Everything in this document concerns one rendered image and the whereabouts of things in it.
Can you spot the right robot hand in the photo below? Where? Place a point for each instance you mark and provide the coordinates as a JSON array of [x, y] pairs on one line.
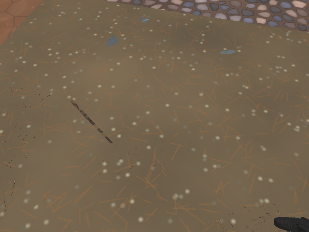
[[293, 224]]

